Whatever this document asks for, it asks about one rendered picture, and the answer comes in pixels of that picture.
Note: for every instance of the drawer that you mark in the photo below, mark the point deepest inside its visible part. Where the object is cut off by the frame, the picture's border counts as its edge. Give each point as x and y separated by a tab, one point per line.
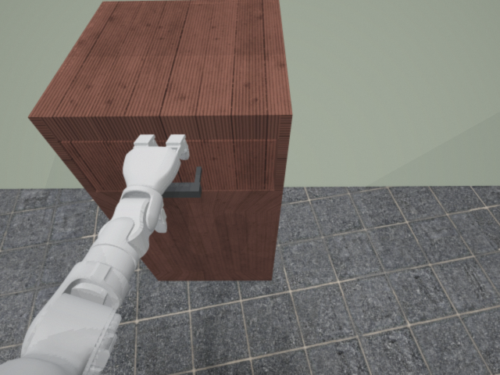
227	164

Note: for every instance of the left robot forearm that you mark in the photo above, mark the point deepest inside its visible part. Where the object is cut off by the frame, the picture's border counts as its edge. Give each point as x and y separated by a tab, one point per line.
105	271

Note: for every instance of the robot left hand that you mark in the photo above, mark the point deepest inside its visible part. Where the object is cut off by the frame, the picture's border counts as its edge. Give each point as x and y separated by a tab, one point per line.
155	167

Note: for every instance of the cabinet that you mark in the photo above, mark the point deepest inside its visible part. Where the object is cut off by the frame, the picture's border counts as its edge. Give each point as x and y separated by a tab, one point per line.
209	69

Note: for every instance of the handle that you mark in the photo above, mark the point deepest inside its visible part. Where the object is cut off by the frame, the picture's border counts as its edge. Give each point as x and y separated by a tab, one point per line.
185	190

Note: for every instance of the robot left upper arm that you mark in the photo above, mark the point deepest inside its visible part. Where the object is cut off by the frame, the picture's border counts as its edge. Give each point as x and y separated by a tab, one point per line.
76	337

